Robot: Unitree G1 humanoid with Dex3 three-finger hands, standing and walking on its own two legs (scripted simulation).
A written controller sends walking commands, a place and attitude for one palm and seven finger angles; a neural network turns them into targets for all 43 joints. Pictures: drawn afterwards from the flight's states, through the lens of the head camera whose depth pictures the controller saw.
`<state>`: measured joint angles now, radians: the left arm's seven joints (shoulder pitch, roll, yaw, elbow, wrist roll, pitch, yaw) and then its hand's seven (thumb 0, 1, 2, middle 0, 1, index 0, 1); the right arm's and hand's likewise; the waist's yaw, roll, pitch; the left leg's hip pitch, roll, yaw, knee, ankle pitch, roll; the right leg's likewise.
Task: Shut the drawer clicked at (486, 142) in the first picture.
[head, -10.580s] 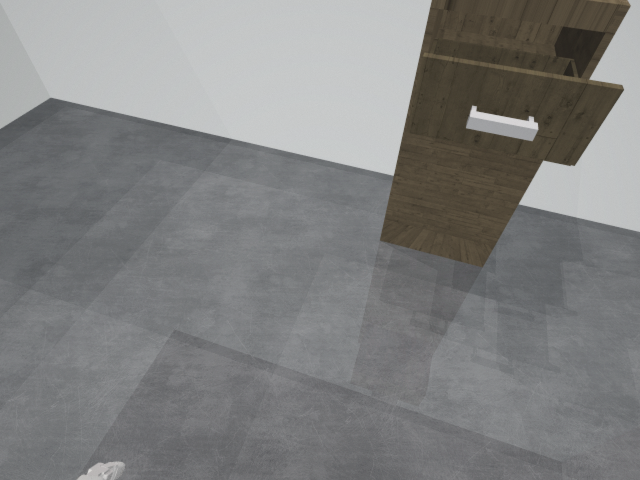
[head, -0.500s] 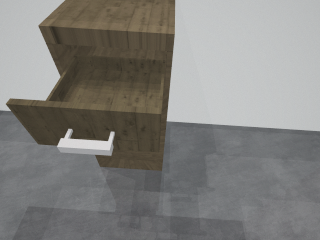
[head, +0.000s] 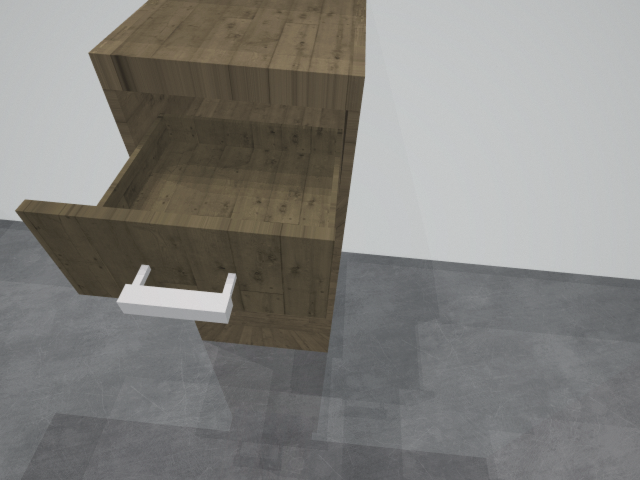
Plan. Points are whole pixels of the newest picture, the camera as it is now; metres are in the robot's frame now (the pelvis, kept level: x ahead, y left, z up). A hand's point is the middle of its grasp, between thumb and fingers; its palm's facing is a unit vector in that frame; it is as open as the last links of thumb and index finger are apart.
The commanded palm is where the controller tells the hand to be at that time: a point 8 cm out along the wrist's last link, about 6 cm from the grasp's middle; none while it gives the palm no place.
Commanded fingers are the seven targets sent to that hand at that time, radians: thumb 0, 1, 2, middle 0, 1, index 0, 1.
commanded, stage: come to a stop and stand still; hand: left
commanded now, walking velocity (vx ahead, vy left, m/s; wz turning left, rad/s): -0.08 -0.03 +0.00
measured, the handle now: (182, 289) +0.33 +0.21 +0.05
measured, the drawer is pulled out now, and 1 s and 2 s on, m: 0.28 0.28 0.28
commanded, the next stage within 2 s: look again from close up in 0.98 s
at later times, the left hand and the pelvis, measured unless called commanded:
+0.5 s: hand out of the picture +0.12 +0.22 -0.15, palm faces +0.01 -0.98 -0.22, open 7.4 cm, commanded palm none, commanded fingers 0.00 0.90 0.90 -0.20 -0.30 -0.20 -0.30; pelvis +0.01 +0.04 +0.00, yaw +0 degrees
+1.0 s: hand out of the picture +0.03 +0.19 -0.17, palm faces +0.00 -0.98 -0.19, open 7.4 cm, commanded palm none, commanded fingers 0.00 0.90 0.90 -0.20 -0.30 -0.20 -0.30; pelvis +0.02 +0.02 +0.01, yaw -1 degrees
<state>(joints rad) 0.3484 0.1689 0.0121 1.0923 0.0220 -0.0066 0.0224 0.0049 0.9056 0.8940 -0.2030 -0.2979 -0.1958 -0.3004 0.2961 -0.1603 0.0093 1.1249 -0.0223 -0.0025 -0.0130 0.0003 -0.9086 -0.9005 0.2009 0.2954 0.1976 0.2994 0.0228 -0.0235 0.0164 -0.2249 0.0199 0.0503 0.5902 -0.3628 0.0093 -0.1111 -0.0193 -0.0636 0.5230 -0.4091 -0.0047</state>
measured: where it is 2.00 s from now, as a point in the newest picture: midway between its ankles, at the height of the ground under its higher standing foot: outside the picture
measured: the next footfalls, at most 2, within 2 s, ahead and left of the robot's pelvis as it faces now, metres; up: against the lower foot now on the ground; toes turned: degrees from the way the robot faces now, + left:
right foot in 0.52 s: +0.06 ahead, -0.11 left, +0.00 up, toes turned -1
